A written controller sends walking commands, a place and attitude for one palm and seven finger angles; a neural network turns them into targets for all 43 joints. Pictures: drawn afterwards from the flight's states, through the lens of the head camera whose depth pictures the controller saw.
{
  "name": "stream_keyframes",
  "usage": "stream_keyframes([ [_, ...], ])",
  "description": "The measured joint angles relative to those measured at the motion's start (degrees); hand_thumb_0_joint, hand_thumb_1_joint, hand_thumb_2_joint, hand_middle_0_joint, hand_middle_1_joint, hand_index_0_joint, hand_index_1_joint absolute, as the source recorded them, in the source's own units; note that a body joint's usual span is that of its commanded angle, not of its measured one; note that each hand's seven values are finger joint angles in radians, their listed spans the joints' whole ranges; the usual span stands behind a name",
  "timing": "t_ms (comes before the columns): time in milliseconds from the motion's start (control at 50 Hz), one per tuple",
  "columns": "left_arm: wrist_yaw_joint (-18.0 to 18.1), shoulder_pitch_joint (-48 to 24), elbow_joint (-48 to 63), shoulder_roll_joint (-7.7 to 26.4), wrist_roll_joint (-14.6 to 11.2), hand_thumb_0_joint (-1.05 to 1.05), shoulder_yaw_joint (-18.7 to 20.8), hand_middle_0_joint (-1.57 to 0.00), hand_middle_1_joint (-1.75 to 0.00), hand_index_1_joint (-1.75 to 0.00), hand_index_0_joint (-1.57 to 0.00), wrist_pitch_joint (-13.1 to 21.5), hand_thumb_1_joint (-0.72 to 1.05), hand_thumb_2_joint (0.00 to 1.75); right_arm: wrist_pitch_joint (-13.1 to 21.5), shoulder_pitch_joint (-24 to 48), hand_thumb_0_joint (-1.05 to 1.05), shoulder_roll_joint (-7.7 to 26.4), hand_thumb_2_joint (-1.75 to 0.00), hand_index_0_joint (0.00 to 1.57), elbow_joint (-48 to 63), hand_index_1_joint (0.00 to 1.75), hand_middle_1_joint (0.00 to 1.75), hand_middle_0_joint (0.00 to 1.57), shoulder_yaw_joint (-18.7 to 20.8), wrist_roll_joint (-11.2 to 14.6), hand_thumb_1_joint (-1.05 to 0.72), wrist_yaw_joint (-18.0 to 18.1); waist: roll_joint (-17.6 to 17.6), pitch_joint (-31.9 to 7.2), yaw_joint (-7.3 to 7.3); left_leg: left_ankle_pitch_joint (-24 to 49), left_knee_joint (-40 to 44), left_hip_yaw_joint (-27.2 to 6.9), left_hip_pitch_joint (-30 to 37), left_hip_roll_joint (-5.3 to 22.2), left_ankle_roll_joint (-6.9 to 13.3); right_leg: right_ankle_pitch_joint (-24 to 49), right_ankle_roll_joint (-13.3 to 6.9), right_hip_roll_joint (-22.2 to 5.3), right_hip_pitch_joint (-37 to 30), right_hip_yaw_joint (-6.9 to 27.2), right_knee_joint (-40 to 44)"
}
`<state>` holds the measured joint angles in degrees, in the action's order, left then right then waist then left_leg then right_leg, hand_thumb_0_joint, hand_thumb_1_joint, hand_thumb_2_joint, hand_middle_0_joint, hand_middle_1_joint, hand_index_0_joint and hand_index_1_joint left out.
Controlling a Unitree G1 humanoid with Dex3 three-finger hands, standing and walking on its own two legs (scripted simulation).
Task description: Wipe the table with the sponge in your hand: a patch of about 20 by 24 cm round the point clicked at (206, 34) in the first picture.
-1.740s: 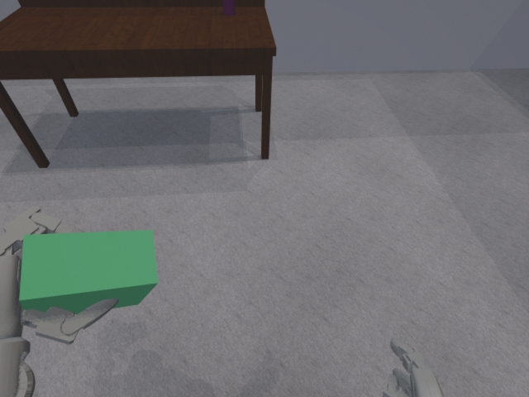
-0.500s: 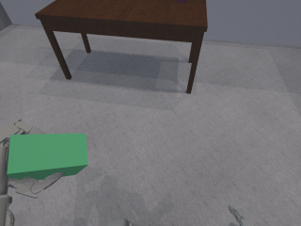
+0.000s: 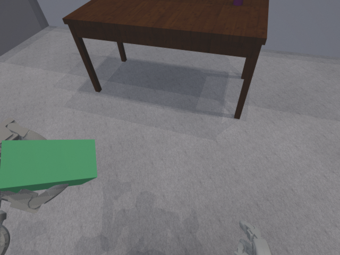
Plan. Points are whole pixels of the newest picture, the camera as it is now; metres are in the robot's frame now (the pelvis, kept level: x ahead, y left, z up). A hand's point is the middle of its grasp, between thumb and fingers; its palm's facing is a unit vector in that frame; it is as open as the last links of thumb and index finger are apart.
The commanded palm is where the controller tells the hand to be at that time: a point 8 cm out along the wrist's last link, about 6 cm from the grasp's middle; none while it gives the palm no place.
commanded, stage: walk to a spot facing it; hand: left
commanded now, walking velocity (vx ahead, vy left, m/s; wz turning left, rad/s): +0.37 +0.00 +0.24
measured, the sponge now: (63, 165) +0.22 +0.20 +0.18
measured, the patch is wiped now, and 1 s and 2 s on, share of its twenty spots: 0.00 0.00 0.00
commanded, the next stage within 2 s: none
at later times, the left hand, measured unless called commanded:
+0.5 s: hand (70, 101) +0.37 +0.24 +0.19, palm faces +0.49 -0.78 -0.39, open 10.0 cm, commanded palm +0.29 +0.28 +0.20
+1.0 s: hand (98, 75) +0.46 +0.21 +0.20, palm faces +0.57 -0.68 -0.45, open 10.0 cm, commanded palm +0.39 +0.25 +0.20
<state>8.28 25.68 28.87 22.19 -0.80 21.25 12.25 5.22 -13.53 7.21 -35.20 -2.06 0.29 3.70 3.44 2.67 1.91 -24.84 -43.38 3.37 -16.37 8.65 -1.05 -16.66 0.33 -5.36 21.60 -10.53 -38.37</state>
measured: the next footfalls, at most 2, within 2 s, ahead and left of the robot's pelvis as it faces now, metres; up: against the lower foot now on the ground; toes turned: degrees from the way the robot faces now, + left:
left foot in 0.42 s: +0.23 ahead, +0.12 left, +0.00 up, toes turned +15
right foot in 0.74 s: +0.33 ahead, -0.17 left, +0.00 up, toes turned -2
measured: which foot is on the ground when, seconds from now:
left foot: up 0.00-0.40, down 0.42-0.74, up 0.76-1.00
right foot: down 0.00-0.42, up 0.44-0.72, down 0.74-1.00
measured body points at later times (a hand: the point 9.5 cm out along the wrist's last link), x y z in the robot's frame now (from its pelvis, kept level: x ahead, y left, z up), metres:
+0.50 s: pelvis +0.15 -0.01 +0.00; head +0.17 -0.01 +0.45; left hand +0.33 +0.28 +0.21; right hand +0.35 -0.24 -0.07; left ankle +0.20 +0.11 -0.72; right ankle +0.09 -0.12 -0.65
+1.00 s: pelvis +0.31 -0.07 +0.02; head +0.34 -0.07 +0.47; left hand +0.42 +0.24 +0.22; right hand +0.53 -0.29 -0.07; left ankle +0.32 +0.08 -0.67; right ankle +0.29 -0.17 -0.72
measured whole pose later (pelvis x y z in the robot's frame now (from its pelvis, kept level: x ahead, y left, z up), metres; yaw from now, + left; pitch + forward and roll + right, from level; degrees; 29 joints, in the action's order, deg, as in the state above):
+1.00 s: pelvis +0.31 -0.07 +0.02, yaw +15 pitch +0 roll +2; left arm 8.9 27.7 30.1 20.0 -0.7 19.5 12.1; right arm 2.0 -11.7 15.9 -34.9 2.9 0.0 3.9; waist -0.6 4.2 0.1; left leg -19.1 -48.8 8.5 -28.3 5.4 -0.9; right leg -19.0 0.1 -8.4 9.4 -15.6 -29.1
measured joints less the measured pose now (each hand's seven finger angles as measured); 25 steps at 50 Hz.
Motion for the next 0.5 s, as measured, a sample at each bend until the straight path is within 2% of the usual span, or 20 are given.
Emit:
stream_keyframes([
  [20, -0.09, -1.58, -1.42, -1.02, 0.18, -0.01, -0.78, -0.77, -1.32, -1.32, -0.77, -0.42, -0.49, 0.98, -0.57, 0.63, 0.01, 1.14, -0.90, 0.21, -1.43, 0.30, 0.30, 0.20, 0.34, -0.09, -0.90, 0.02, 0.53, 0.36, 0.07, -2.09, -7.69, -1.45, -2.60, -0.98, 0.49, -0.75, -1.45, -0.23, 0.08, -0.61, -2.12],
  [60, -0.42, -3.26, -3.65, -3.09, 0.13, -0.01, -1.95, -0.77, -1.32, -1.32, -0.77, -0.97, -0.49, 0.98, -1.66, 1.92, 0.01, 3.42, -0.90, 0.21, -4.07, 0.30, 0.30, 0.20, 1.05, -0.23, -0.90, -0.17, 0.64, 1.06, 0.12, -1.41, -21.57, -2.38, -7.41, -3.34, 0.47, -2.37, -2.72, -0.71, -1.43, -1.24, -2.81],
  [80, -0.64, -3.18, -4.09, -3.80, 0.16, -0.01, -2.17, -0.77, -1.32, -1.32, -0.77, -1.12, -0.49, 0.98, -2.20, 2.37, 0.01, 4.40, -0.90, 0.21, -4.76, 0.30, 0.30, 0.20, 1.40, -0.24, -0.90, -0.23, 0.49, 1.23, -0.12, -0.13, -26.14, -2.03, -9.49, -3.99, 0.25, -2.55, -2.78, -0.79, -2.55, -1.50, -1.85],
  [120, -0.86, -1.97, -3.95, -4.30, 0.41, -0.01, -2.28, -0.77, -1.32, -1.32, -0.77, -0.94, -0.49, 0.98, -3.02, 2.83, 0.02, 5.87, -0.90, 0.20, -4.93, 0.30, 0.30, 0.20, 2.23, -0.22, -0.90, -0.18, -0.07, 1.35, -0.99, 2.26, -29.97, -0.76, -12.80, -4.33, -0.24, -2.09, -2.60, -0.71, -4.94, -2.19, 1.22],
  [160, -0.81, -0.26, -2.93, -3.81, 0.55, -0.01, -2.13, -0.77, -1.32, -1.32, -0.77, -0.43, -0.49, 0.98, -3.36, 2.75, 0.02, 6.87, -0.90, 0.20, -4.01, 0.30, 0.30, 0.20, 3.14, -0.28, -0.90, -0.09, -1.00, 1.30, -1.89, 4.34, -27.70, 0.68, -14.82, -4.02, -0.55, -1.47, -2.86, -0.57, -7.16, -2.93, 4.65],
  [220, -0.32, 2.10, -0.61, -2.05, 0.40, -0.01, -1.29, -0.77, -1.32, -1.32, -0.77, 0.37, -0.49, 0.98, -3.47, 2.07, 0.02, 7.85, -0.90, 0.20, -1.66, 0.30, 0.30, 0.20, 4.32, -0.30, -0.90, -0.04, -2.78, 1.21, -2.64, 6.86, -16.87, 3.06, -15.03, -3.22, -0.50, -0.94, -2.88, -0.50, -9.89, -3.66, 8.69],
  [280, 0.57, 3.32, 1.71, -0.57, 0.13, -0.01, -0.34, -0.77, -1.32, -1.32, -0.77, 0.85, -0.49, 0.98, -3.27, 1.05, 0.02, 8.47, -0.90, 0.20, 0.67, 0.30, 0.30, 0.20, 5.20, -0.28, -0.90, -0.05, -4.28, 1.23, -2.37, 7.70, -4.78, 5.25, -12.94, -2.93, -0.04, -1.77, -2.54, -0.49, -12.01, -4.03, 10.35],
  [360, 1.81, 3.01, 3.43, -0.32, -0.07, -0.01, 0.04, -0.77, -1.32, -1.32, -0.77, 0.75, -0.49, 0.98, -3.07, 0.08, 0.01, 8.37, -0.90, 0.20, 2.29, 0.30, 0.30, 0.20, 5.55, -0.28, -0.90, 0.27, -5.70, 0.73, -1.21, 9.24, 5.95, 7.76, -8.36, -3.87, 0.66, -5.13, -1.59, -0.69, -14.26, -3.98, 8.95],
  [400, 2.38, 2.25, 4.10, -0.57, -0.20, -0.01, 0.18, -0.77, -1.32, -1.33, -0.77, 0.59, -0.49, 0.98, -2.86, -0.06, 0.01, 8.29, -0.90, 0.20, 3.26, 0.30, 0.30, 0.20, 5.24, -0.28, -0.90, 0.51, -6.01, 0.24, -0.70, 11.62, 11.53, 8.76, -4.34, -5.03, 1.52, -8.68, -0.86, -1.32, -13.74, -3.31, 3.84],
  [420, 2.58, 1.54, 4.20, -0.66, -0.25, -0.01, 0.41, -0.77, -1.33, -1.33, -0.77, 0.70, -0.49, 0.98, -2.57, 0.44, 0.01, 8.20, -0.90, 0.20, 3.67, 0.30, 0.30, 0.20, 5.22, -0.31, -0.90, 0.60, -5.61, 0.15, -0.70, 14.99, 12.27, 8.22, -3.46, -5.01, 2.73, -10.49, -0.54, -1.58, -11.95, -2.56, -1.70],
  [460, 2.47, -1.93, 1.73, -0.11, -0.23, -0.01, 0.54, -0.77, -1.33, -1.33, -0.77, 0.90, -0.49, 0.98, -2.33, 2.67, 0.01, 5.88, -0.90, 0.20, 2.81, 0.30, 0.30, 0.20, 5.04, -0.21, -0.90, 0.53, -6.55, 1.20, -1.55, 12.63, 7.32, 7.86, -4.06, -5.32, 3.15, -13.98, 0.09, -0.97, -6.68, 2.75, -16.24],
  [500, 1.59, -4.11, -0.67, 0.56, -0.21, -0.01, 0.54, -0.77, -1.33, -1.33, -0.77, 0.06, -0.49, 0.98, -2.22, 4.08, 0.01, 3.43, -0.90, 0.20, 1.90, 0.30, 0.30, 0.19, 3.90, -0.02, -0.90, -0.08, -6.34, 1.16, -2.60, 9.96, 6.30, 6.64, -3.67, -5.09, 2.72, -14.66, 0.76, 0.52, -0.96, 5.81, -26.64],
])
